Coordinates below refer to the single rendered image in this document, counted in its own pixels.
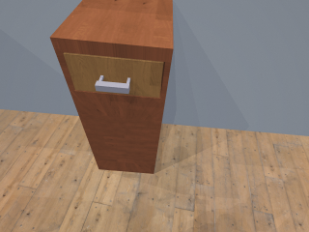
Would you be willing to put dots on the handle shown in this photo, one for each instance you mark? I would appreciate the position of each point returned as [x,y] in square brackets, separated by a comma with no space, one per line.
[112,87]

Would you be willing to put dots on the drawer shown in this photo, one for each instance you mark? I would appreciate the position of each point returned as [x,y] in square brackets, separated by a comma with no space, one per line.
[145,75]

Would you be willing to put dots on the cabinet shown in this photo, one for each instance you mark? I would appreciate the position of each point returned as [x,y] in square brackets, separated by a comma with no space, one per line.
[123,130]

